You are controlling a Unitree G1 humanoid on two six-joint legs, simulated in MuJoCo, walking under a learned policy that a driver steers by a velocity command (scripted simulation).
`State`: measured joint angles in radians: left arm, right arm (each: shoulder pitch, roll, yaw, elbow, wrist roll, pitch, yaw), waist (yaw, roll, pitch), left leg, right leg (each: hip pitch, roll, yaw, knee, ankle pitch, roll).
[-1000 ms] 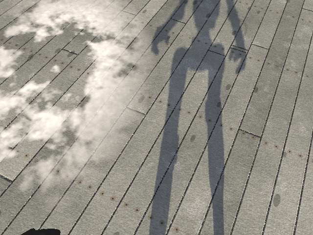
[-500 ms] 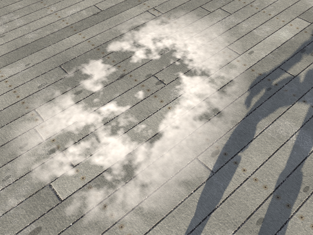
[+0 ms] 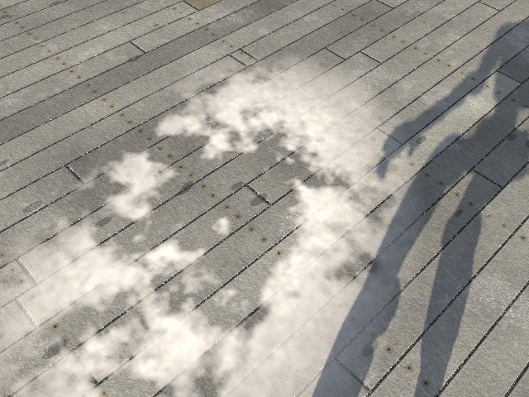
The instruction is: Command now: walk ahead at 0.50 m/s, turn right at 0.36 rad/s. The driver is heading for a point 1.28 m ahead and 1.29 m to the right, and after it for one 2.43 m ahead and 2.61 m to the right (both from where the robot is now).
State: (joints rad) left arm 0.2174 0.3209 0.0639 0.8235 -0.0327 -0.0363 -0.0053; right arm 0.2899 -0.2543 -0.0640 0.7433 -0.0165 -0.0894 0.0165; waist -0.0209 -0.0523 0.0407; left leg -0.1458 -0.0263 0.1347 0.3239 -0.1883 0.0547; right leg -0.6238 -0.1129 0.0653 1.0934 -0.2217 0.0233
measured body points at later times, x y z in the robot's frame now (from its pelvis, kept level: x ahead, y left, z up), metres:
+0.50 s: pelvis +0.23 -0.07 -0.01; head +0.29 -0.10 +0.44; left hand +0.44 +0.17 -0.11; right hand +0.32 -0.39 -0.12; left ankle +0.28 +0.10 -0.66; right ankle +0.28 -0.15 -0.75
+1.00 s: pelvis +0.33 -0.04 +0.00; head +0.37 -0.05 +0.44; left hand +0.62 +0.11 -0.11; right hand +0.29 -0.36 -0.09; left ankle +0.42 +0.04 -0.75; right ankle +0.23 -0.15 -0.67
